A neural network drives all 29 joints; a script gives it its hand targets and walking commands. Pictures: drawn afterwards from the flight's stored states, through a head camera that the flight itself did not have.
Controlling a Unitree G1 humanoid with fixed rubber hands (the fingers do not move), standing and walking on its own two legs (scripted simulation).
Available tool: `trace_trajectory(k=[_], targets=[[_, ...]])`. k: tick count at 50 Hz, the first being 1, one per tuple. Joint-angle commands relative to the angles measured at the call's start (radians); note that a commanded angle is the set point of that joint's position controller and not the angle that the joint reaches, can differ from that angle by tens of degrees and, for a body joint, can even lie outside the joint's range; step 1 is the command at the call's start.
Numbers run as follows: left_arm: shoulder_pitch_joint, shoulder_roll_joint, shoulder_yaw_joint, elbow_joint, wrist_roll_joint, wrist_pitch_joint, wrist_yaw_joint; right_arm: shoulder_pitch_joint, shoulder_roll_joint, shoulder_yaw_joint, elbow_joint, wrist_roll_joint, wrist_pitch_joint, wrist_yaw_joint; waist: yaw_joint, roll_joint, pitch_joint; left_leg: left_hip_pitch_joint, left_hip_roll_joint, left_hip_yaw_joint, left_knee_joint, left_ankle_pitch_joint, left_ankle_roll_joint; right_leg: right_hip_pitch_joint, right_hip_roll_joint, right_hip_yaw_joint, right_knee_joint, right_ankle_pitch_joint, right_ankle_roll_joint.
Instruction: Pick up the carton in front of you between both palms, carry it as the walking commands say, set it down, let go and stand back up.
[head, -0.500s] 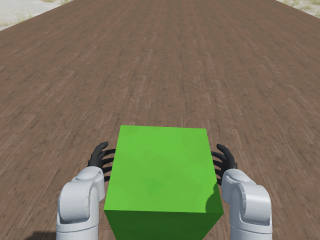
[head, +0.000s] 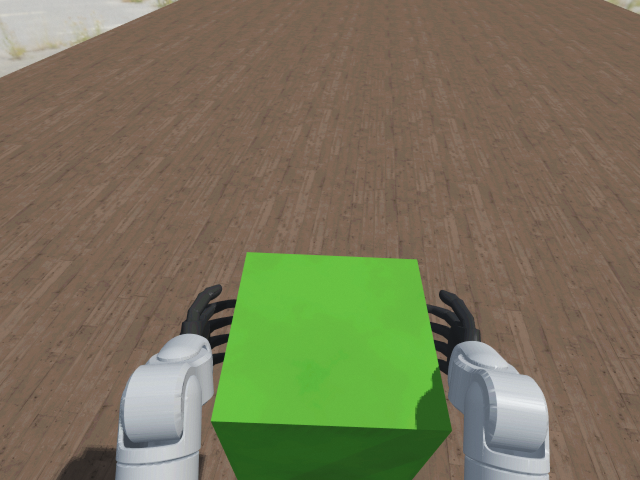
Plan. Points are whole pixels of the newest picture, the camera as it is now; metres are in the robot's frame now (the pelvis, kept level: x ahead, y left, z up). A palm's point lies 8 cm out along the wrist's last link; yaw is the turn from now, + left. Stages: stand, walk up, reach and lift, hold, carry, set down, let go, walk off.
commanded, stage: carry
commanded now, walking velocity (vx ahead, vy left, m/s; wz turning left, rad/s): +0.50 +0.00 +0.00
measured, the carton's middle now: (326, 378) +0.27 +0.00 +0.02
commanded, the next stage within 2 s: none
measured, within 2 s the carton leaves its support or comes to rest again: neither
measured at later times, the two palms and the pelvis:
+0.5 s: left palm (250, 191) +0.59 +0.14 +0.09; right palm (417, 199) +0.58 -0.16 +0.09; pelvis +0.33 +0.00 -0.01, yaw -1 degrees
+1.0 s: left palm (269, 124) +0.90 +0.15 +0.08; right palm (393, 127) +0.90 -0.15 +0.09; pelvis +0.63 +0.00 -0.01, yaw -1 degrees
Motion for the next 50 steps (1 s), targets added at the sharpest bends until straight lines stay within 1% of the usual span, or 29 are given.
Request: trace_trajectory(k=[1, 2, 3, 4, 5, 7, 8, 10, 13, 17, 22, 24, 26, 27, 28, 29, 30, 31, 32, 34, 35, 37, 40, 43, 45, 47, 48, 49, 50], targets=[[-0.436, -0.83, -0.665, -0.023, -0.391, 0.019, -0.249, -0.445, 0.835, 0.693, 0.003, 0.403, 0.018, 0.247, -0.003, -0.142, -0.054, 0.137, -0.049, 0.083, -0.089, -0.036, 0.018, 0.013, -0.189, 0.05, 0.08, 0.332, -0.09], [-0.44, -0.828, -0.666, -0.019, -0.391, 0.023, -0.247, -0.437, 0.828, 0.682, 0.02, 0.401, 0.021, 0.249, -0.014, -0.095, -0.104, 0.323, -0.076, 0.111, -0.084, -0.087, 0.029, -0.067, -0.15, -0.002, 0.235, 0.397, -0.067], [-0.445, -0.816, -0.668, -0.015, -0.391, 0.028, -0.247, -0.42, 0.821, 0.669, 0.04, 0.397, 0.022, 0.251, -0.036, -0.002, -0.16, 0.533, 0.039, -0.057, -0.108, -0.174, 0.053, -0.234, -0.12, -0.016, 0.454, 0.302, -0.025], [-0.494, -0.829, -0.685, -0.048, -0.41, 0.038, -0.246, -0.424, 0.82, 0.653, 0.074, 0.379, 0.012, 0.255, -0.048, 0.279, -0.241, 0.75, 0.285, -0.51, -0.21, -0.277, 0.188, -0.527, -0.003, -0.007, 0.763, 0.097, 0.028], [-0.517, -0.847, -0.698, -0.042, -0.415, 0.038, -0.25, -0.412, 0.856, 0.659, 0.089, 0.386, 0.006, 0.256, -0.044, 0.339, -0.217, 0.813, 0.334, -0.667, -0.268, -0.119, 0.235, -0.737, 0.037, 0.087, 0.909, -0.182, 0.019], [-0.529, -0.91, -0.704, -0.032, -0.427, 0.012, -0.256, -0.458, 0.926, 0.674, 0.035, 0.414, -0.009, 0.26, -0.041, 0.15, -0.237, 0.742, 0.299, -0.49, -0.215, 0.065, 0.202, -0.761, -0.052, 0.188, 1.009, -0.144, -0.023], [-0.532, -0.936, -0.711, -0.039, -0.427, -0.001, -0.256, -0.483, 0.955, 0.688, 0.013, 0.427, -0.02, 0.263, -0.035, 0.069, -0.229, 0.676, 0.28, -0.415, -0.231, 0.035, 0.163, -0.733, -0.084, 0.206, 0.95, -0.075, -0.029], [-0.524, -0.977, -0.721, -0.045, -0.421, -0.023, -0.249, -0.511, 0.983, 0.707, -0.015, 0.444, -0.038, 0.268, -0.026, 0.09, -0.211, 0.568, 0.238, -0.283, -0.288, -0.048, 0.119, -0.656, -0.094, 0.185, 0.83, 0.026, -0.023], [-0.473, -0.979, -0.721, -0.066, -0.399, -0.043, -0.233, -0.478, 0.966, 0.719, -0.046, 0.458, -0.049, 0.277, -0.026, 0.133, -0.183, 0.564, 0.21, -0.189, -0.344, -0.072, 0.13, -0.659, -0.088, 0.136, 0.67, 0.107, 0.0], [-0.437, -0.934, -0.715, -0.1, -0.386, -0.038, -0.22, -0.45, 0.908, 0.72, -0.085, 0.457, -0.043, 0.277, -0.029, 0.122, -0.121, 0.597, 0.168, -0.088, -0.338, 0.079, 0.125, -0.646, -0.062, 0.068, 0.425, 0.215, 0.008], [-0.424, -0.864, -0.702, -0.098, -0.395, 0.001, -0.23, -0.402, 0.843, 0.693, -0.056, 0.414, -0.013, 0.263, -0.034, 0.151, -0.038, 0.628, 0.151, -0.02, -0.307, 0.182, 0.096, -0.56, -0.031, 0.012, 0.253, 0.303, -0.024], [-0.429, -0.847, -0.692, -0.08, -0.397, 0.013, -0.237, -0.409, 0.829, 0.689, -0.041, 0.403, -0.003, 0.26, -0.029, 0.154, -0.04, 0.631, 0.147, 0.009, -0.215, 0.294, 0.076, -0.456, -0.007, -0.021, 0.214, 0.274, -0.04], [-0.413, -0.842, -0.675, -0.042, -0.395, 0.019, -0.243, -0.423, 0.816, 0.69, -0.032, 0.4, 0.006, 0.258, -0.002, 0.081, -0.135, 0.479, 0.081, 0.086, 0.098, 0.332, 0.03, -0.1, 0.042, -0.061, 0.19, 0.168, -0.045], [-0.404, -0.833, -0.663, -0.026, -0.387, 0.02, -0.245, -0.444, 0.808, 0.692, -0.035, 0.403, 0.013, 0.258, 0.019, -0.073, -0.195, 0.301, 0.034, 0.087, 0.355, 0.113, -0.005, 0.06, -0.155, 0.235, 0.116, 0.03, -0.08], [-0.42, -0.842, -0.655, 0.012, -0.38, 0.01, -0.249, -0.481, 0.828, 0.71, -0.058, 0.411, 0.019, 0.257, 0.014, -0.35, -0.255, -0.022, -0.098, 0.012, 0.618, -0.303, -0.043, 0.28, -0.372, 0.662, 0.016, -0.001, -0.221], [-0.413, -0.873, -0.654, 0.006, -0.395, 0.004, -0.253, -0.491, 0.843, 0.714, -0.045, 0.414, 0.014, 0.259, 0.01, -0.31, -0.23, -0.135, -0.08, -0.114, 0.76, -0.418, -0.013, 0.263, -0.388, 0.695, -0.026, 0.144, -0.242], [-0.438, -0.909, -0.661, -0.01, -0.405, -0.004, -0.256, -0.509, 0.877, 0.719, -0.042, 0.422, 0.004, 0.262, 0.009, -0.234, -0.224, -0.157, -0.034, -0.151, 0.803, -0.397, 0.016, 0.229, -0.357, 0.58, 0.008, 0.278, -0.231], [-0.457, -0.943, -0.672, -0.023, -0.412, -0.014, -0.258, -0.518, 0.905, 0.726, -0.042, 0.426, -0.009, 0.264, 0.005, -0.11, -0.229, -0.155, 0.005, -0.165, 0.771, -0.343, 0.03, 0.183, -0.339, 0.497, 0.024, 0.326, -0.203], [-0.483, -0.967, -0.683, -0.039, -0.418, -0.023, -0.259, -0.52, 0.939, 0.733, -0.039, 0.431, -0.02, 0.264, 0.0, -0.053, -0.209, -0.127, 0.032, -0.173, 0.698, -0.286, 0.032, 0.113, -0.321, 0.429, 0.005, 0.341, -0.172], [-0.496, -0.989, -0.694, -0.065, -0.43, -0.035, -0.262, -0.504, 0.974, 0.74, -0.04, 0.429, -0.038, 0.26, -0.004, -0.091, -0.211, -0.071, 0.033, -0.145, 0.582, -0.216, 0.025, 0.056, -0.287, 0.323, -0.042, 0.256, -0.14], [-0.485, -0.986, -0.697, -0.073, -0.434, -0.038, -0.264, -0.484, 0.979, 0.74, -0.038, 0.422, -0.046, 0.255, -0.003, -0.106, -0.198, -0.066, 0.024, -0.123, 0.525, -0.206, 0.017, 0.047, -0.277, 0.277, -0.053, 0.295, -0.142], [-0.46, -0.966, -0.701, -0.087, -0.44, -0.04, -0.27, -0.444, 0.974, 0.741, -0.041, 0.405, -0.055, 0.244, -0.004, -0.121, -0.174, -0.062, 0.001, -0.079, 0.391, -0.193, 0.001, 0.049, -0.26, 0.197, -0.044, 0.463, -0.15], [-0.435, -0.921, -0.697, -0.116, -0.441, -0.035, -0.272, -0.425, 0.945, 0.741, -0.07, 0.394, -0.055, 0.23, -0.003, -0.158, -0.142, -0.012, -0.036, -0.016, 0.184, -0.114, -0.005, 0.048, -0.206, 0.072, 0.015, 0.682, -0.126], [-0.396, -0.879, -0.681, -0.108, -0.417, -0.018, -0.266, -0.423, 0.903, 0.737, -0.088, 0.4, -0.033, 0.229, 0.004, -0.182, -0.128, 0.064, -0.07, 0.027, 0.055, 0.036, -0.007, 0.046, -0.182, 0.017, 0.054, 0.786, -0.097], [-0.388, -0.863, -0.67, -0.094, -0.401, -0.008, -0.261, -0.418, 0.882, 0.732, -0.082, 0.405, -0.016, 0.236, 0.004, -0.165, -0.116, 0.157, -0.079, 0.055, -0.039, 0.132, -0.013, 0.031, -0.161, -0.009, 0.123, 0.725, -0.073], [-0.395, -0.847, -0.662, -0.075, -0.393, 0.003, -0.258, -0.416, 0.861, 0.721, -0.064, 0.404, -0.002, 0.245, -0.014, -0.1, -0.11, 0.369, -0.069, 0.066, -0.184, 0.299, -0.011, -0.071, -0.127, -0.031, 0.257, 0.653, -0.02], [-0.397, -0.834, -0.66, -0.063, -0.389, 0.008, -0.257, -0.417, 0.84, 0.711, -0.05, 0.401, 0.006, 0.25, -0.015, -0.055, -0.146, 0.515, 0.034, -0.028, -0.15, 0.532, -0.004, -0.157, -0.103, -0.019, 0.338, 0.481, 0.018], [-0.439, -0.828, -0.674, -0.07, -0.397, 0.019, -0.254, -0.421, 0.841, 0.693, -0.018, 0.39, 0.006, 0.254, -0.025, 0.126, -0.246, 0.744, 0.212, -0.196, -0.023, 0.96, 0.105, -0.303, -0.068, 0.037, 0.488, 0.125, 0.05], [-0.437, -0.832, -0.685, -0.064, -0.4, 0.026, -0.254, -0.376, 0.857, 0.681, 0.033, 0.39, 0.0, 0.257, -0.038, 0.231, -0.314, 0.826, 0.29, -0.32, -0.044, 0.969, 0.214, -0.419, -0.014, 0.084, 0.57, -0.209, 0.053]])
